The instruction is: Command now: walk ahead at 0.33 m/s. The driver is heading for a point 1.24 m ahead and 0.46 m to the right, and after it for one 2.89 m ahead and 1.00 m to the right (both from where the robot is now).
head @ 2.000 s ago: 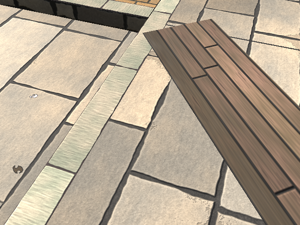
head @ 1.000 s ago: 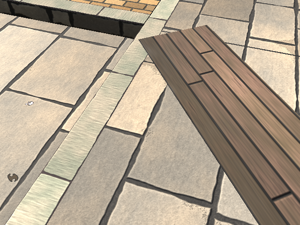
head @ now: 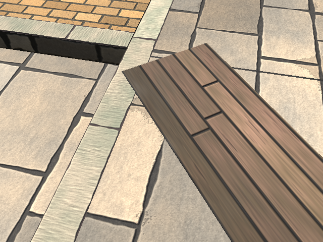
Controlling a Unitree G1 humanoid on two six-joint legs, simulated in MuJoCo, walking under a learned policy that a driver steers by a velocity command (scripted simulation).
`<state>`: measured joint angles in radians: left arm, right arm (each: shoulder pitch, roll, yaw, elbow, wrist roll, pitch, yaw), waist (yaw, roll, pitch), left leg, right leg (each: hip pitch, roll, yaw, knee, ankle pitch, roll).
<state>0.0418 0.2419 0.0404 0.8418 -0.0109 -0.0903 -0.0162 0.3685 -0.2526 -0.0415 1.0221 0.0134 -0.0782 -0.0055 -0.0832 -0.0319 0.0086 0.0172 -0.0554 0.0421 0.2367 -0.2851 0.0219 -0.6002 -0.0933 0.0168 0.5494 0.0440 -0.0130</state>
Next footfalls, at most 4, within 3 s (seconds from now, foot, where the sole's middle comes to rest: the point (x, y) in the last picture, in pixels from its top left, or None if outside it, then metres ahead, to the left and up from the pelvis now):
0.06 right None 0.22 -0.13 -0.78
0.40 left None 0.19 0.11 -0.78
1.38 left None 0.29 0.04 -0.78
1.82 right None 0.28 -0.31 -0.78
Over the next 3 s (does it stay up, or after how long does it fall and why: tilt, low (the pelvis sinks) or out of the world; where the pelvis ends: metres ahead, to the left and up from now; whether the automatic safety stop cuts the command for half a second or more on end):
stays up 0.83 -0.50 0.00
